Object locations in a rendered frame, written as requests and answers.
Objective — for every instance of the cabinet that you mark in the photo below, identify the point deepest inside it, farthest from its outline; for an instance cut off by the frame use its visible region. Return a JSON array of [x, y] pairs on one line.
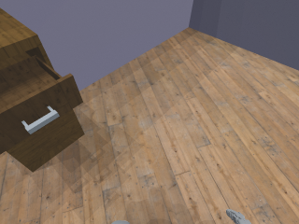
[[18, 43]]

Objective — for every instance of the drawer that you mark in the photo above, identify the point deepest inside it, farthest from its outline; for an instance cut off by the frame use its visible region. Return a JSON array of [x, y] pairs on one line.
[[27, 88]]

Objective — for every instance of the handle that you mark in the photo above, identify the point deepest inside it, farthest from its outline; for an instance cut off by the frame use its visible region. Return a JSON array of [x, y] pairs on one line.
[[33, 127]]

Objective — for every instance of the robot right hand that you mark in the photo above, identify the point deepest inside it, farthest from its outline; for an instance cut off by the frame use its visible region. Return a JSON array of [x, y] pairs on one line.
[[237, 217]]

